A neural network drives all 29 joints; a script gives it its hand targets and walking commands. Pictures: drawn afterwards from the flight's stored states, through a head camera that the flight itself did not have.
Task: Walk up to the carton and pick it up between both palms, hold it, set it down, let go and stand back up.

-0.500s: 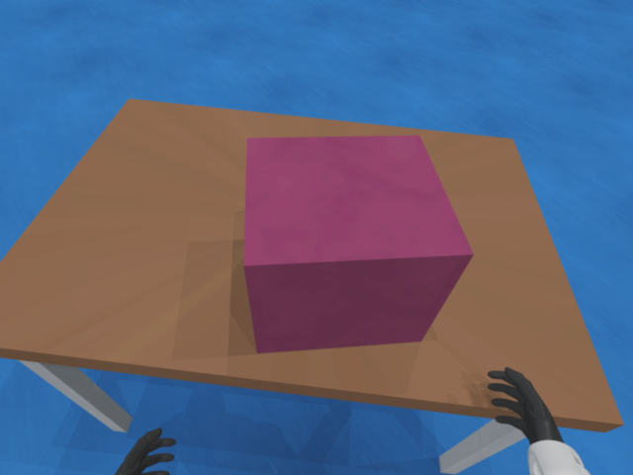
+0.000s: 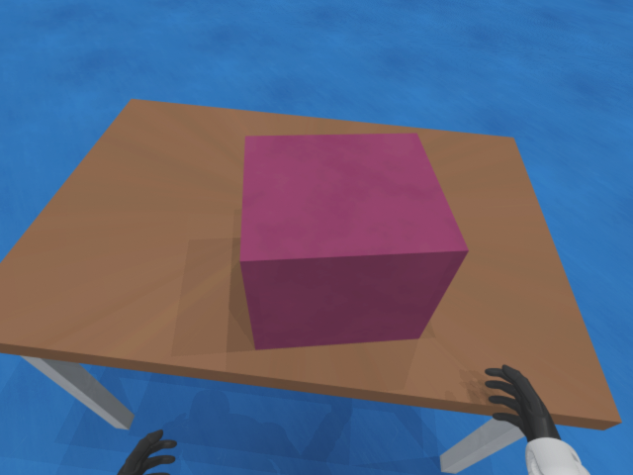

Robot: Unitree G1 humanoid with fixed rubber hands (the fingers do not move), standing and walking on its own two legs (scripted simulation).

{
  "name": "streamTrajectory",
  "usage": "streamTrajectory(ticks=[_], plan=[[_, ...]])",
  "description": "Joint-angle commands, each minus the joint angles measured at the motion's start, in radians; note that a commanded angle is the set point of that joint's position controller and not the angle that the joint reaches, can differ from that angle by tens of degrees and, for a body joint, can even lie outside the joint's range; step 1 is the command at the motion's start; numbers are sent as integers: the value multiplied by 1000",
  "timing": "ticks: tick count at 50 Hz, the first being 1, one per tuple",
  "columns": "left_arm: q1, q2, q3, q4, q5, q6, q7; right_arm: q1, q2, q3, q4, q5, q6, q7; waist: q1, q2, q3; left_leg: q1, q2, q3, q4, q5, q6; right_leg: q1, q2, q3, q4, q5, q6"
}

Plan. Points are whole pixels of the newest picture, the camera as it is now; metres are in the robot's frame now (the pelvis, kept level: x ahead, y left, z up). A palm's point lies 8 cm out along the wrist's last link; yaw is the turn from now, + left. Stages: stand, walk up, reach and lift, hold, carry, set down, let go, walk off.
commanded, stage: stand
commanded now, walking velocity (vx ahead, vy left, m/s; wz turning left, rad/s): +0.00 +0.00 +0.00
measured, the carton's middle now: (335, 241) +0.44 -0.02 +0.00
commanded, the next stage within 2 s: none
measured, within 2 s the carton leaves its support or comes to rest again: neither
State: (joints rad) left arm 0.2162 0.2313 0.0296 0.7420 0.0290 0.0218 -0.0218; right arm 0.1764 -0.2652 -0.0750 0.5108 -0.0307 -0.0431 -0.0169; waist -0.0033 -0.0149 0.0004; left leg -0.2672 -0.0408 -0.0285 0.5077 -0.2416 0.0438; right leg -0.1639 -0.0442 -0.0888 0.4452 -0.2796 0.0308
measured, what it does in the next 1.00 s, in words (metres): stands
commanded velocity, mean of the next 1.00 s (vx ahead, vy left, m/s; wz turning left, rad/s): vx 0.00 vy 0.00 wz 0.00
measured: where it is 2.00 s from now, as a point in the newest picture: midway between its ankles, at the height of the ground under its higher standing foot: outside the picture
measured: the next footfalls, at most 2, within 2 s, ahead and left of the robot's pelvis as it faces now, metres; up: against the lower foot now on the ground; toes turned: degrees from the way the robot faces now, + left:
none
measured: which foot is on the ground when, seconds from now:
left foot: down 0.00-1.00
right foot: down 0.00-1.00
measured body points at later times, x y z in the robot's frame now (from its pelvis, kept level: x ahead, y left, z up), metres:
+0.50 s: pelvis +0.00 -0.01 +0.00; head +0.00 +0.00 +0.45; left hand +0.12 +0.24 -0.12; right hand +0.19 -0.27 -0.04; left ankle +0.02 +0.09 -0.74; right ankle -0.03 -0.14 -0.74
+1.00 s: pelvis -0.01 -0.01 +0.00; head +0.00 +0.00 +0.45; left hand +0.12 +0.23 -0.12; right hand +0.19 -0.27 -0.04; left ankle +0.02 +0.09 -0.74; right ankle -0.03 -0.14 -0.74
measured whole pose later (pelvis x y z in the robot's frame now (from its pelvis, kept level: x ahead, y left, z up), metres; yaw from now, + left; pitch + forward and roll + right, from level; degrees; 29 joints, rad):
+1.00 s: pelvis -0.01 -0.01 +0.00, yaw +1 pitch +1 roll -1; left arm 0.23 0.22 0.03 0.71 0.03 0.02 -0.02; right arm 0.19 -0.25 -0.06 0.47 -0.03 -0.05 -0.02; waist -0.01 0.00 -0.01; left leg -0.31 -0.03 -0.05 0.54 -0.25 0.02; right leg -0.21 -0.03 -0.10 0.49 -0.30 0.01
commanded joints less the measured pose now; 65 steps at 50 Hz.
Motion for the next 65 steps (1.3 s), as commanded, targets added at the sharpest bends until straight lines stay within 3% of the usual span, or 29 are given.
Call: streamTrajectory(ticks=[1, 4, 5, 9, 10, 12, 14, 17, 21, 23, 24, 25, 27, 29, 31, 34, 37, 40, 41, 43, 47, 49, 52, 55, 56, 59, 60, 63, 65], plan=[[0, 111, 29, -66, -1, -12, 2, 38, -39, 25, 1, 1, 27, 27, 10, 77, -10, -10, 93, -108, -82, 184, 4, 2, -43, 67, -46, 73, -24], [-26, 91, 21, -73, 3, -17, 5, 68, -29, 26, 12, -3, 29, 19, -10, 83, -3, 9, 92, -96, -68, 188, 3, -30, -48, 71, -56, 83, -24], [-21, 90, 22, -64, 1, -16, 2, 59, -41, 25, -6, -5, 30, 18, -6, 39, 10, -8, 97, -107, -67, 190, 4, -28, -39, 68, -53, 59, -26], [11, 97, 24, -66, -3, -15, -2, 51, -51, 23, 2, -1, 30, 28, 7, 71, -16, -12, 92, -104, -68, 146, 0, -18, -43, 72, -56, 61, -27], [-22, 94, 23, -74, 0, -11, 0, 60, -35, 27, -1, 1, 27, 27, -13, 78, -19, -19, 89, -94, -69, 154, 2, -1, -50, 75, -55, 77, -29], [-1, 88, 23, -75, 0, -15, 0, 52, -48, 24, 0, -4, 29, 22, 4, 90, -15, -32, 90, -109, -74, 160, 1, 1, -41, 72, -49, 72, -29], [5, 109, 28, -69, 3, -14, 5, 74, -28, 30, -5, -3, 28, 20, -3, 44, -10, -7, 93, -103, -57, 171, 6, -18, -41, 70, -46, 86, -31], [-17, 80, 19, -84, -3, -13, 7, 62, -39, 29, -7, 0, 31, 14, -7, 118, 28, -45, 86, -104, -80, 170, 7, -27, -47, 76, -43, 79, -35], [2, 84, 20, -82, -1, -9, 2, 45, -30, 32, -20, -5, 29, 21, 7, 51, -16, -39, 90, -108, -61, 128, 4, -19, -39, 70, -46, 44, -32], [-20, 81, 22, -91, 4, -9, 5, 56, -41, 29, -20, -3, 30, 18, -2, 68, 16, -75, 92, -114, -68, 125, 4, -15, -43, 73, -47, 63, -31], [-26, 84, 22, -92, 1, -11, 7, 46, -44, 27, -20, -6, 31, 17, -7, 41, 5, -44, 87, -100, -67, 119, 2, -31, -44, 74, -39, 68, -33], [-9, 76, 19, -90, -1, -9, 4, 45, -32, 31, -26, -4, 29, 18, 0, 86, -4, -37, 79, -94, -53, 143, 0, -32, -43, 73, -41, 49, -35], [14, 80, 20, -88, -2, -12, 3, 62, -21, 34, -17, -3, 31, 19, 9, 66, -28, -33, 87, -111, -54, 149, 3, -13, -36, 65, -29, 59, -34], [-24, 74, 20, -92, -1, -12, 5, 43, -29, 32, -33, -5, 28, 18, -6, 64, 6, -54, 84, -103, -55, 147, 3, -26, -43, 74, -33, 63, -39], [-14, 76, 19, -96, 4, -11, 6, 65, -14, 34, -18, 0, 31, 17, -2, 105, 7, -44, 90, -100, -61, 143, 2, -36, -42, 80, -41, 65, -42], [-7, 87, 21, -95, 1, -14, 4, 42, -10, 38, -30, -1, 30, 20, 10, 62, -5, -42, 89, -103, -58, 138, -1, -32, -44, 77, -36, 46, -41], [-3, 78, 19, -95, -3, -15, 5, 25, -46, 27, -36, -5, 24, 20, 15, 73, -13, -63, 86, -112, -63, 128, -4, -21, -40, 70, -27, 38, -39], [-14, 74, 23, -96, 1, -13, 6, 63, -17, 39, -22, 1, 27, 21, -5, 71, -16, -40, 89, -108, -48, 168, -4, -17, -37, 64, -11, 78, -41], [-7, 81, 18, -95, 1, -11, 6, 54, -22, 37, -29, -1, 27, 17, 0, 105, -6, -49, 89, -105, -60, 144, -4, -35, -38, 66, -32, 59, -34], [5, 93, 21, -89, -1, -8, 5, 42, -21, 34, -37, -1, 30, 22, 1, 72, 8, -66, 90, -119, -63, 114, -1, -41, -38, 64, -30, 23, -39], [-20, 76, 19, -108, 0, -13, 3, 55, -29, 34, -26, -2, 31, 17, 0, 97, -29, -42, 82, -104, -50, 120, -9, -38, -45, 75, -30, 31, -43], [15, 83, 20, -88, 1, -17, 5, 55, -28, 32, -31, -5, 26, 15, 2, 55, -44, -19, 85, -110, -37, 146, -5, -35, -35, 61, -20, 46, -41], [-30, 82, 22, -110, 5, -13, 4, 42, -29, 32, -38, -2, 32, 15, -9, 97, 27, -83, 87, -103, -52, 134, -6, -46, -41, 68, -28, 70, -35], [10, 96, 26, -97, 1, -9, 1, 59, -43, 28, -39, -4, 31, 15, 4, 75, -37, -57, 79, -102, -38, 123, -12, -16, -32, 64, -14, 29, -42], [-11, 68, 20, -106, 2, -10, 3, 70, -38, 31, -38, -4, 28, 17, -8, 70, -31, -65, 83, -108, -45, 128, -8, -14, -37, 62, -9, 54, -42], [-14, 61, 16, -110, -1, -9, 5, 58, -35, 33, -36, 0, 34, 12, -6, 119, 16, -79, 88, -118, -54, 157, -5, -54, -35, 56, -9, 39, -42], [-5, 69, 17, -107, 3, -10, 7, 49, -21, 37, -48, -5, 32, 11, 1, 80, -13, -81, 93, -118, -43, 149, 3, -24, -30, 54, -2, 49, -36], [-21, 88, 23, -114, 7, -8, 4, 70, -20, 36, -44, -2, 34, 12, -5, 109, -27, -70, 78, -99, -43, 128, -8, -19, -38, 63, -6, 63, -46], [12, 85, 23, -103, -1, -11, 2, 66, -15, 38, -41, -2, 31, 19, 10, 87, -39, -60, 85, -108, -34, 154, -2, -6, -37, 55, -5, 70, -42]])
